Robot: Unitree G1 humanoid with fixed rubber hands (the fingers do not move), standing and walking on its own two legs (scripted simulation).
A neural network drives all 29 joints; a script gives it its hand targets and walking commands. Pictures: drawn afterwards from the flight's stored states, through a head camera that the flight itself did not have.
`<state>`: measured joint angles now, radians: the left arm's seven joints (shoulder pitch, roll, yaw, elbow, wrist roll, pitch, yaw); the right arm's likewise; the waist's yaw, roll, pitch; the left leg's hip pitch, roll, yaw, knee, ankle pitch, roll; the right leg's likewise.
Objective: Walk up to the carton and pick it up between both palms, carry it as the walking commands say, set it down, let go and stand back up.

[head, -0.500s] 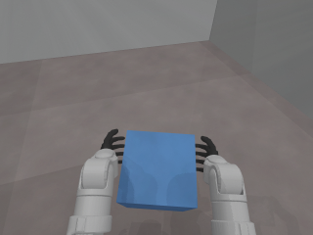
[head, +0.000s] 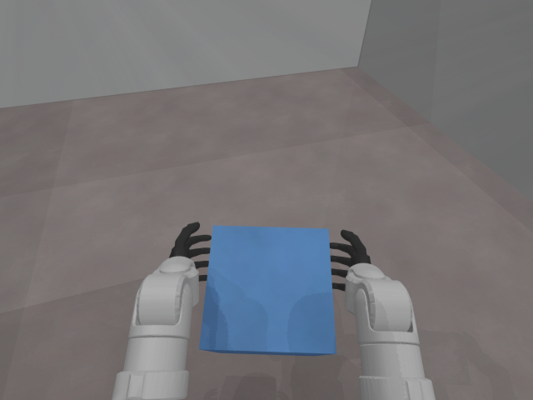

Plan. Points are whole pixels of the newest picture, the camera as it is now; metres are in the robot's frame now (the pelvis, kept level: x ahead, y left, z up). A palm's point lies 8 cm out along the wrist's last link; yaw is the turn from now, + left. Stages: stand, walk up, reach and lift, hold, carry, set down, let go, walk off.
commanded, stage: carry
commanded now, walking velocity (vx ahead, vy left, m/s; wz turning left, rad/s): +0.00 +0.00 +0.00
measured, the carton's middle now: (268, 297) +0.30 +0.00 -0.03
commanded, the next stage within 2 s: hold in 0.70 s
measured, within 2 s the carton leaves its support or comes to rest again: neither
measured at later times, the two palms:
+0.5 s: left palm (189, 270) +0.30 +0.12 +0.07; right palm (364, 273) +0.30 -0.14 +0.06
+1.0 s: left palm (182, 278) +0.29 +0.13 +0.06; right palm (363, 294) +0.27 -0.14 +0.05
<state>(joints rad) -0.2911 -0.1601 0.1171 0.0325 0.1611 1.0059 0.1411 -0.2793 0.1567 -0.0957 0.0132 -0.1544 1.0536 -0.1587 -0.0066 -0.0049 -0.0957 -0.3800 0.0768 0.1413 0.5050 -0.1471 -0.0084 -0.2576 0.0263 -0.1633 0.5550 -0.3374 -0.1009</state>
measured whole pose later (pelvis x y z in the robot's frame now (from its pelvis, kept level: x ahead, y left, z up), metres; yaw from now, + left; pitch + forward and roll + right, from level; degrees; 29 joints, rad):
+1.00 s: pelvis +0.00 +0.01 +0.01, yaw -15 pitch -6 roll +2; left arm -0.18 -0.14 0.22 0.19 0.19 0.76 0.01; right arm -0.27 0.15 -0.06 0.36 -0.22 0.72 -0.08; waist 0.12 0.02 -0.03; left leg -0.10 0.02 -0.11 0.37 -0.15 0.02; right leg -0.07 0.10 0.09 0.45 -0.25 -0.09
